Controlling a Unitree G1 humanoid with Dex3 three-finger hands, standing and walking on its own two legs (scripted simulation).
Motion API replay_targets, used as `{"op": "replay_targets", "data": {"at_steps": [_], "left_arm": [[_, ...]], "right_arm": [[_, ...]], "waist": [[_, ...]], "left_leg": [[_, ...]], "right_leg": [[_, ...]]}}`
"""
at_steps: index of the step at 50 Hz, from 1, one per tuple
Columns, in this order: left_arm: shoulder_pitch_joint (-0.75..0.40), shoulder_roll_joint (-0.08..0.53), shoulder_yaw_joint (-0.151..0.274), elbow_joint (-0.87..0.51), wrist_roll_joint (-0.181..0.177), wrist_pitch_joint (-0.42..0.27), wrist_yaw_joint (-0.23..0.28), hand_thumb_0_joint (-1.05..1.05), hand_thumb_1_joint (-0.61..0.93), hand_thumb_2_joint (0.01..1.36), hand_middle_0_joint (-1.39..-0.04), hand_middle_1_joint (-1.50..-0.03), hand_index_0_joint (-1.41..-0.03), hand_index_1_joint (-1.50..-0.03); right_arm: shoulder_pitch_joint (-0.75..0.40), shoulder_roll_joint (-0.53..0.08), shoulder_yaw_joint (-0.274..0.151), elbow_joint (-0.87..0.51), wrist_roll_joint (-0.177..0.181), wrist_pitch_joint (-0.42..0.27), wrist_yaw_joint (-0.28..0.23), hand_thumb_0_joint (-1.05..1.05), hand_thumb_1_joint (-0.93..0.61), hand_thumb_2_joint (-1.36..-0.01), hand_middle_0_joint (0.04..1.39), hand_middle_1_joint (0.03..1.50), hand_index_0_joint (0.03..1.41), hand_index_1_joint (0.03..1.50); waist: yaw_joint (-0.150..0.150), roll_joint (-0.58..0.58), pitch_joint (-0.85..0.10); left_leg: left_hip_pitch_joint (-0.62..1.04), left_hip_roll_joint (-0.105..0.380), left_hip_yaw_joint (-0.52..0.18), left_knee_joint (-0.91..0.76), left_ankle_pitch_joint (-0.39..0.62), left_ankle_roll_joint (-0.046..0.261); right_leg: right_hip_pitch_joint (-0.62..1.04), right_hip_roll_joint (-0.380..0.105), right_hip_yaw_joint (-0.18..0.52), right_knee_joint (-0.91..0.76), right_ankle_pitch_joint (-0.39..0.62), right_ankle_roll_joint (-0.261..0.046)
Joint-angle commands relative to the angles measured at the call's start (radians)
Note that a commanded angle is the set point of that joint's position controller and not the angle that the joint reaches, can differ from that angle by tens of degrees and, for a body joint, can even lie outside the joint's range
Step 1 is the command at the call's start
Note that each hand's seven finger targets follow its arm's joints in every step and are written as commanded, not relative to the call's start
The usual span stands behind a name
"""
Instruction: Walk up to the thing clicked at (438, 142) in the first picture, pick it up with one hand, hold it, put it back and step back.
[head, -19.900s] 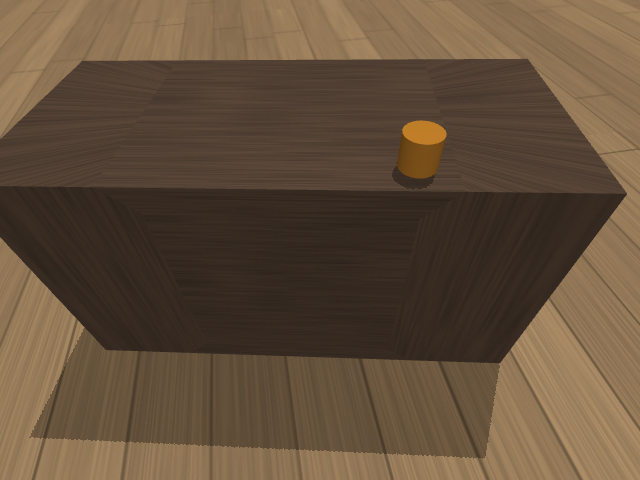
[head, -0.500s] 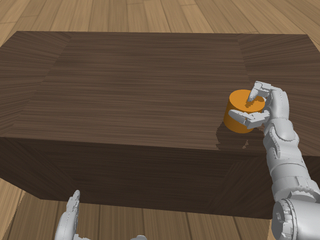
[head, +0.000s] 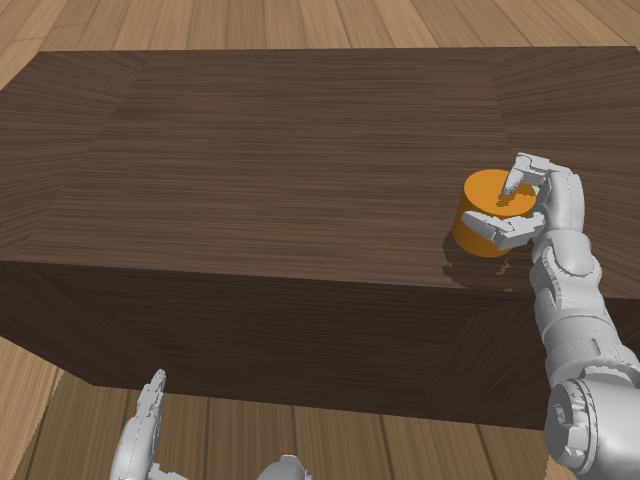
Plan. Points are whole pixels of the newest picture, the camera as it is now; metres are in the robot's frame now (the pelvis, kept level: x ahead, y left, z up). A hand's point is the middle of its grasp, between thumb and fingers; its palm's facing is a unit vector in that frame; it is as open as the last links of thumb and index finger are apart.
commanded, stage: loosen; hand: right
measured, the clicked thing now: (490, 213) +0.47 -0.15 +0.06
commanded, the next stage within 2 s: open in 0.04 s
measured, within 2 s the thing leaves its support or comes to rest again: neither
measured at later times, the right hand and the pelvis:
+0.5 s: hand (507, 200) +0.47 -0.17 +0.08, palm faces +0.09 +1.00 +0.00, open 14.4 cm; pelvis +0.00 +0.00 -0.01, yaw -1 degrees
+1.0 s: hand (606, 119) +0.48 -0.23 +0.20, palm faces +0.16 +0.99 -0.04, open 17.3 cm; pelvis +0.02 +0.00 +0.01, yaw -1 degrees
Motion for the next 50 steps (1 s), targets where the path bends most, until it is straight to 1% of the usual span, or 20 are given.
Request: {"op": "replay_targets", "data": {"at_steps": [1,3,4,5,7,9,12,14,17,21,27,30,32,35,36,39,41,43,45,50], "left_arm": [[0.014,0.145,0.068,-0.179,0.001,-0.056,0.006,0.000,-0.500,0.012,-0.043,-0.047,-0.066,-0.023],[0.015,0.160,0.086,-0.194,0.008,-0.053,0.010,0.000,-0.500,0.012,-0.044,-0.049,-0.068,-0.024],[0.076,0.161,0.087,-0.147,0.006,-0.044,0.008,0.000,-0.499,0.011,-0.043,-0.048,-0.068,-0.022],[0.023,0.149,0.074,-0.189,0.000,-0.046,0.003,0.000,-0.501,0.013,-0.044,-0.050,-0.069,-0.024],[-0.003,0.137,0.067,-0.201,0.002,-0.050,0.004,0.000,-0.505,0.018,-0.046,-0.051,-0.069,-0.027],[0.021,0.160,0.086,-0.210,0.002,-0.047,0.008,0.000,-0.539,0.045,-0.048,-0.046,-0.053,-0.041],[0.002,0.127,0.049,-0.228,0.000,-0.046,0.002,0.000,-0.550,0.053,-0.050,-0.047,-0.048,-0.049],[0.032,0.150,0.077,-0.201,0.001,-0.041,0.007,0.000,-0.560,0.061,-0.052,-0.048,-0.045,-0.055],[0.037,0.146,0.072,-0.191,0.002,-0.037,0.004,0.000,-0.567,0.067,-0.055,-0.052,-0.044,-0.063],[0.042,0.149,0.075,-0.208,-0.001,-0.037,0.007,0.000,-0.571,0.069,-0.057,-0.053,-0.043,-0.068],[0.042,0.137,0.066,-0.189,-0.001,-0.032,0.008,0.000,-0.572,0.065,-0.053,-0.049,-0.038,-0.064],[0.022,0.163,0.090,-0.192,-0.002,-0.030,0.012,0.000,-0.518,0.029,-0.051,-0.058,-0.066,-0.043],[0.004,0.188,0.114,-0.200,-0.006,-0.029,0.017,0.000,-0.511,0.023,-0.049,-0.056,-0.066,-0.037],[0.028,0.134,0.055,-0.181,-0.016,-0.020,0.017,0.000,-0.518,0.029,-0.047,-0.052,-0.060,-0.038],[-0.010,0.129,0.044,-0.229,-0.021,-0.023,0.019,0.000,-0.524,0.034,-0.047,-0.050,-0.057,-0.040],[-0.017,0.154,0.045,-0.196,-0.030,-0.012,0.034,0.000,-0.530,0.037,-0.045,-0.046,-0.053,-0.039],[-0.001,0.109,0.005,-0.107,-0.036,0.000,0.033,0.000,-0.536,0.040,-0.044,-0.042,-0.048,-0.038],[-0.088,0.164,0.045,-0.154,-0.044,-0.006,0.045,0.000,-0.537,0.039,-0.044,-0.041,-0.049,-0.036],[-0.048,0.161,0.029,-0.096,-0.045,-0.004,0.042,0.000,-0.544,0.042,-0.045,-0.040,-0.047,-0.037],[-0.034,0.169,0.028,-0.092,-0.058,-0.018,0.055,0.000,-0.588,0.093,-0.068,-0.068,-0.043,-0.093]], "right_arm": [[-0.429,-0.204,-0.032,-0.202,0.006,-0.076,-0.019,0.000,0.062,-1.092,1.196,1.252,1.233,1.253],[-0.509,-0.212,-0.003,-0.239,-0.006,-0.080,-0.021,0.000,0.145,-0.932,1.139,1.092,1.170,1.093],[-0.422,-0.200,-0.022,-0.129,-0.001,-0.063,-0.019,0.000,0.169,-0.852,1.115,1.022,1.141,1.023],[-0.406,-0.182,-0.017,-0.164,0.007,-0.062,-0.019,0.000,0.231,-0.772,1.086,0.967,1.112,0.968],[-0.483,-0.193,-0.009,-0.231,-0.003,-0.074,-0.021,0.000,0.317,-0.627,1.047,0.888,1.072,0.889],[-0.477,-0.182,0.004,-0.208,-0.001,-0.066,-0.019,0.000,0.418,-0.549,0.924,0.791,0.948,0.792],[-0.465,-0.179,0.004,-0.218,0.000,-0.067,-0.018,0.000,0.519,-0.403,0.749,0.622,0.769,0.623],[-0.455,-0.172,0.009,-0.183,-0.004,-0.059,-0.015,0.000,0.611,-0.297,0.669,0.521,0.687,0.522],[-0.464,-0.166,0.013,-0.193,0.000,-0.060,-0.012,0.000,0.611,-0.202,0.536,0.402,0.552,0.403],[-0.501,-0.184,0.008,-0.258,0.009,-0.060,-0.009,0.000,0.611,-0.181,0.386,0.322,0.403,0.322],[-0.462,-0.167,0.010,-0.196,0.006,-0.051,-0.006,0.000,0.611,-0.192,0.250,0.265,0.264,0.266],[-0.523,-0.250,-0.022,-0.255,0.000,-0.056,-0.010,0.000,0.605,-0.201,0.190,0.233,0.208,0.233],[-0.532,-0.276,-0.030,-0.291,0.005,-0.052,-0.011,0.000,0.611,-0.197,0.177,0.225,0.193,0.225],[-0.563,-0.334,-0.059,-0.347,0.017,-0.038,-0.007,0.000,0.611,-0.162,0.153,0.194,0.166,0.194],[-0.598,-0.350,-0.060,-0.420,0.021,-0.035,-0.002,0.000,0.611,-0.168,0.154,0.201,0.169,0.200],[-0.577,-0.431,-0.100,-0.402,0.025,0.009,0.010,0.000,0.611,-0.135,0.143,0.173,0.152,0.173],[-0.503,-0.384,-0.078,-0.308,0.027,0.052,0.028,0.000,0.611,-0.115,0.131,0.154,0.138,0.154],[-0.528,-0.442,-0.105,-0.311,0.037,0.081,0.046,0.000,0.611,-0.094,0.108,0.129,0.115,0.129],[-0.507,-0.424,-0.085,-0.258,0.047,0.127,0.081,0.000,0.611,-0.070,0.092,0.104,0.097,0.103],[-0.539,-0.418,-0.053,-0.234,0.067,0.212,0.167,0.000,0.564,-0.037,0.053,0.054,0.060,0.053]], "waist": [[0.013,-0.038,-0.359],[0.023,-0.060,-0.418],[0.028,-0.010,-0.337],[0.008,-0.009,-0.312],[0.007,-0.046,-0.397],[0.025,-0.037,-0.373],[0.009,-0.034,-0.391],[0.022,-0.038,-0.387],[0.022,-0.055,-0.378],[0.026,-0.049,-0.417],[0.027,-0.028,-0.385],[0.021,-0.073,-0.384],[0.014,-0.071,-0.431],[-0.020,-0.097,-0.468],[-0.025,-0.116,-0.541],[-0.045,-0.127,-0.530],[-0.055,-0.114,-0.442],[-0.054,-0.089,-0.450],[-0.043,-0.076,-0.379],[-0.026,-0.021,-0.358]], "left_leg": [[0.224,-0.038,0.026,-0.050,0.095,0.030],[0.259,-0.034,0.022,-0.041,0.111,0.029],[0.237,-0.035,0.025,-0.045,0.089,0.029],[0.246,-0.032,0.022,-0.050,0.068,0.028],[0.258,-0.030,0.017,-0.037,0.095,0.029],[0.243,-0.031,0.019,-0.040,0.089,0.028],[0.279,-0.027,0.018,-0.034,0.105,0.027],[0.240,-0.034,0.026,-0.026,0.120,0.032],[0.216,-0.035,0.029,-0.020,0.121,0.035],[0.249,-0.031,0.025,-0.022,0.141,0.030],[0.245,-0.029,0.023,-0.020,0.144,0.032],[0.218,-0.028,0.022,-0.030,0.092,0.029],[0.246,-0.031,0.028,-0.028,0.111,0.032],[0.331,-0.027,0.027,-0.035,0.152,0.034],[0.381,-0.024,0.022,-0.036,0.181,0.035],[0.435,-0.022,0.023,-0.047,0.257,0.040],[0.422,-0.023,0.025,-0.063,0.253,0.045],[0.441,-0.019,0.024,-0.081,0.240,0.041],[0.410,-0.025,0.034,-0.106,0.199,0.039],[0.417,-0.024,0.039,-0.131,0.255,0.034]], "right_leg": [[0.078,0.014,0.022,-0.130,0.189,-0.004],[0.091,0.017,0.012,-0.123,0.188,-0.004],[0.032,0.019,0.014,-0.124,0.154,-0.009],[0.011,0.021,0.014,-0.131,0.129,-0.011],[0.048,0.020,0.011,-0.119,0.159,-0.008],[0.049,0.020,0.011,-0.115,0.149,-0.010],[0.034,0.023,0.010,-0.113,0.165,-0.008],[0.055,0.019,0.016,-0.110,0.197,-0.004],[0.069,0.016,0.022,-0.109,0.226,0.003],[0.079,0.021,0.015,-0.100,0.216,-0.003],[0.050,0.024,0.014,-0.097,0.215,-0.004],[0.067,0.021,0.016,-0.104,0.160,-0.007],[0.104,0.017,0.024,-0.113,0.195,0.000],[0.099,0.024,0.015,-0.123,0.230,0.002],[0.129,0.026,0.012,-0.125,0.254,0.003],[0.153,0.028,0.007,-0.138,0.345,0.009],[0.126,0.027,0.009,-0.157,0.364,0.012],[0.147,0.023,0.007,-0.173,0.336,0.007],[0.143,0.020,0.011,-0.195,0.304,0.003],[0.205,0.020,0.007,-0.220,0.357,-0.006]]}}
